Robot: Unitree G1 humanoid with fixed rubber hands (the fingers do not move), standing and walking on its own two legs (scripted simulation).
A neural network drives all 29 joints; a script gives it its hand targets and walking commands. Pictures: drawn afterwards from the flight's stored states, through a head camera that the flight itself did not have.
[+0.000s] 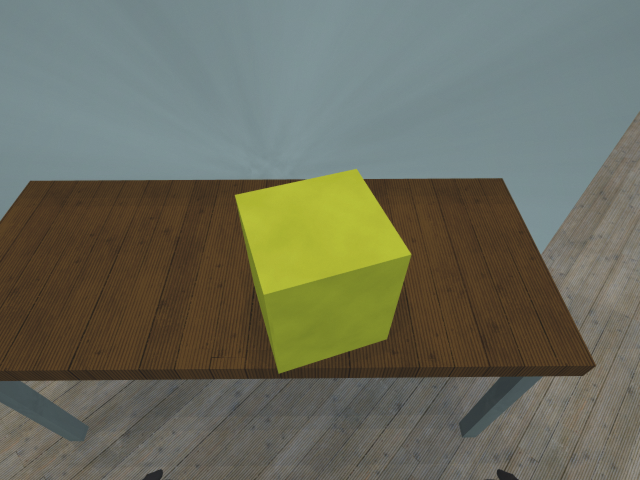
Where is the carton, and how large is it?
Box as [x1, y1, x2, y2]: [235, 169, 411, 373]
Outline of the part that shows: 356,169 235,195 253,281 278,373 385,339 387,337 411,254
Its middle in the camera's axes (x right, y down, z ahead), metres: +0.00 +0.05 +0.67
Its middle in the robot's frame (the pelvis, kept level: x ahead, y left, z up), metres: +0.46 +0.02 -0.06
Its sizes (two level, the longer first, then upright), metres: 0.210 0.200 0.250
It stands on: a table, 0.58 m high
